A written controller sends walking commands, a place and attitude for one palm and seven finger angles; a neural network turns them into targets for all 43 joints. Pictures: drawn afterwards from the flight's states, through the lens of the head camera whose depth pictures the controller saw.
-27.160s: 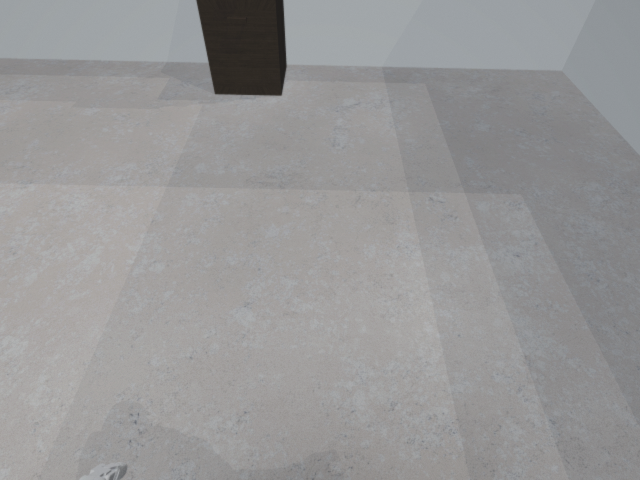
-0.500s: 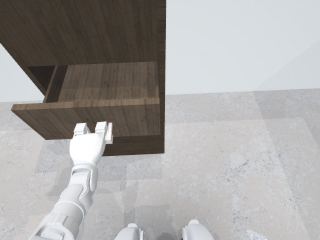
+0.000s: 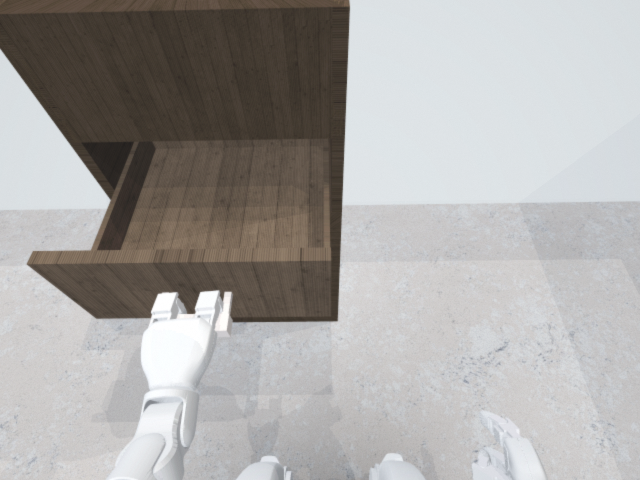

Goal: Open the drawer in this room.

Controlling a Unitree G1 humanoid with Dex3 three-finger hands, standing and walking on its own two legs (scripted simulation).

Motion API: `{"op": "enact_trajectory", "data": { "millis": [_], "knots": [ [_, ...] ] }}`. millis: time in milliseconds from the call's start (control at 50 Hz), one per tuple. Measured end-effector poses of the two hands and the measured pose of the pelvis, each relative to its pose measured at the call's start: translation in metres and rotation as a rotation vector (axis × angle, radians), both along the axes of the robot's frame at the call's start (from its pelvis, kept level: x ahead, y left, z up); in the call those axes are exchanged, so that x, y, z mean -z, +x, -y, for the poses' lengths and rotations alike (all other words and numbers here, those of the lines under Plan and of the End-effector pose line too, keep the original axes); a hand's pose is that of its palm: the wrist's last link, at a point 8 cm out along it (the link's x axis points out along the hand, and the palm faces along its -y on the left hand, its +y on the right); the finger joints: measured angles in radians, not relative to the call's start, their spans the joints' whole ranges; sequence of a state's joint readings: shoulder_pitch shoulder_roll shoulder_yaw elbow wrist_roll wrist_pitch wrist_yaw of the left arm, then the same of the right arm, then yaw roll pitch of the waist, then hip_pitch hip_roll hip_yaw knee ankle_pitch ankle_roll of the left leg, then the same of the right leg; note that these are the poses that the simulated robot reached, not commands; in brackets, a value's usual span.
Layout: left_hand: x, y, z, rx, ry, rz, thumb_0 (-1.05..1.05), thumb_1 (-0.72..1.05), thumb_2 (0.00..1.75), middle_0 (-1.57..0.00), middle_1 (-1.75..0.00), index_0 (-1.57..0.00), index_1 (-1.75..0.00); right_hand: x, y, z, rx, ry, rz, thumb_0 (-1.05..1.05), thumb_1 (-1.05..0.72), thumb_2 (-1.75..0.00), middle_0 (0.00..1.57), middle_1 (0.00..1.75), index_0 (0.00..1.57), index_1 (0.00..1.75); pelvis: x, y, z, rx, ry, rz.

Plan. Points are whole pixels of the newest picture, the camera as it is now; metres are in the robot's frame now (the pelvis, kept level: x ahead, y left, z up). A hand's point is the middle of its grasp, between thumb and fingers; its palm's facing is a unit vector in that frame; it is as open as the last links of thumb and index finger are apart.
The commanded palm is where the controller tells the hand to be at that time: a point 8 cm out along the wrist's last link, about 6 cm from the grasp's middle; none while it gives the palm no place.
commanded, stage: pull the drawer open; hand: left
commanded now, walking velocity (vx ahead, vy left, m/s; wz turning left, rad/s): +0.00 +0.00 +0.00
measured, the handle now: (194, 311) +0.34 +0.20 -0.04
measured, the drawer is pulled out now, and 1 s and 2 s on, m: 0.22 0.30 0.29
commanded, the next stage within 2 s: open the thumb to release the handle in 0.78 s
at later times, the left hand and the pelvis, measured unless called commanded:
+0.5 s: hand (186, 406) +0.22 +0.19 -0.06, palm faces -0.03 -0.06 -1.00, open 6.0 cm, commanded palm +0.18 +0.19 -0.02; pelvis +0.00 -0.01 -0.01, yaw +0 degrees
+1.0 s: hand (183, 416) +0.21 +0.19 -0.06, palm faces +0.01 -0.05 -1.00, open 6.0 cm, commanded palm +0.18 +0.20 -0.02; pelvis -0.01 -0.01 -0.02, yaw +0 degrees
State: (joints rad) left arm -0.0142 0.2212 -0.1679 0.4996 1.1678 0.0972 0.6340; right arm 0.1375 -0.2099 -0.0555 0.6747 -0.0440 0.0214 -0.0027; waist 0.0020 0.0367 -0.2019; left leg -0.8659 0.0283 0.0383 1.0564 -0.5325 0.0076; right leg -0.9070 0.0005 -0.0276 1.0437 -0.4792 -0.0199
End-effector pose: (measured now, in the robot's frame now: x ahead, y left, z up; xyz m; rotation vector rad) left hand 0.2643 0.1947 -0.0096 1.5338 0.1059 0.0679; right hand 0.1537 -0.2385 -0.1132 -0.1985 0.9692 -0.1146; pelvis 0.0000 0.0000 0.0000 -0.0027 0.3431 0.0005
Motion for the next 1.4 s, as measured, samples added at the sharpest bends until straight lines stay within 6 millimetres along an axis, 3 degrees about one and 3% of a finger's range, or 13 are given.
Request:
{"op": "enact_trajectory", "data": {
  "millis": [620, 880, 1020, 1140, 1400],
  "knots": [
    [-0.001, -0.078, 0.004, -0.027, -0.027, -0.006, 0.03, 0.68, 0.78, -0.27, -1.33, -0.39, -1.32, 0.002, 0.027, -0.005, -0.077, 0.023, 0.094, 0.01, -0.91, -0.9, 0.2, 0.3, 0.2, 0.3, 0.011, -0.005, 0.007, 0.004, 0.012, 0.017],
    [-0.002, -0.079, 0.004, -0.035, -0.047, -0.026, 0.03, 0.69, 0.74, -0.24, -1.32, -0.38, -1.29, 0.0, 0.033, -0.004, -0.088, 0.046, 0.148, 0.01, -0.91, -0.9, 0.2, 0.3, 0.2, 0.3, 0.017, -0.003, 0.012, 0.019, 0.021, 0.008],
    [0.001, -0.078, 0.003, -0.012, -0.013, 0.04, 0.01, 0.66, 0.77, -0.31, -1.32, -0.39, -1.3, 0.016, 0.029, 0.004, -0.09, 0.002, 0.087, 0.01, -0.91, -0.9, 0.2, 0.3, 0.2, 0.3, 0.023, -0.006, 0.013, 0.001, 0.019, -0.004],
    [0.0, -0.075, 0.006, -0.055, -0.014, 0.035, 0.0, 0.46, 0.7, -0.33, -1.29, -0.38, -1.3, 0.017, 0.021, 0.004, -0.063, 0.008, 0.058, 0.01, -0.91, -0.9, 0.2, 0.3, 0.2, 0.3, 0.018, -0.009, 0.014, -0.003, 0.021, 0.008],
    [-0.001, -0.075, 0.006, -0.051, -0.005, 0.012, 0.0, -0.27, 0.39, -0.33, -1.24, -0.33, -1.22, 0.008, 0.013, 0.008, -0.053, 0.0, 0.08, 0.01, -0.91, -0.9, 0.2, 0.3, 0.2, 0.3, 0.012, -0.018, 0.019, -0.01, 0.022, 0.025]
  ]
}}
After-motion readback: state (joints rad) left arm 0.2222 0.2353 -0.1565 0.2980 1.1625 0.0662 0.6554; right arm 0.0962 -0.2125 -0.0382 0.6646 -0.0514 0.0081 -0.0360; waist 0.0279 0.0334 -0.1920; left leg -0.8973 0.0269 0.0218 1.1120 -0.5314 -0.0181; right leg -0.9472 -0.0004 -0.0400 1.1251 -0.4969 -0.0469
